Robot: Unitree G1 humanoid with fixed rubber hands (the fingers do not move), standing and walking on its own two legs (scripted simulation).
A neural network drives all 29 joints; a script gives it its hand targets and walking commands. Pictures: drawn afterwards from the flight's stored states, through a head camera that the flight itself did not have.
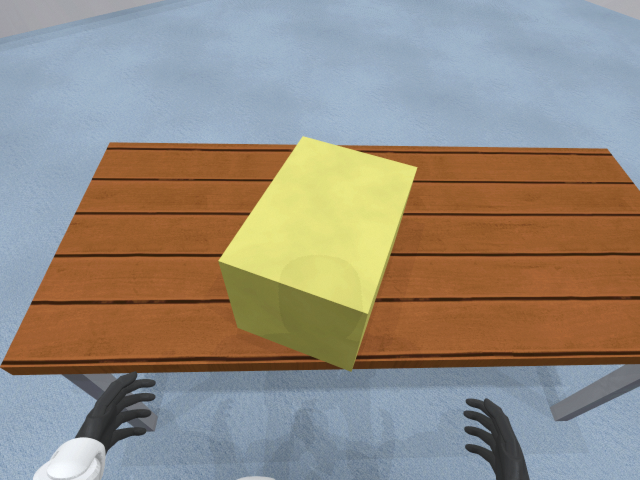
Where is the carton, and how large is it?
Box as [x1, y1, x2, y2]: [218, 136, 416, 371]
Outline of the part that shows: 303,136 218,261 237,327 351,371 394,242 416,167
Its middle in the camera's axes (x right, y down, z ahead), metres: +0.01 +0.02 +0.68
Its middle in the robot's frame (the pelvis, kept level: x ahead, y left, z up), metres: +0.47 +0.04 -0.08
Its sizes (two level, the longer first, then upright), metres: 0.303 0.215 0.208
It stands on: a table, 0.60 m high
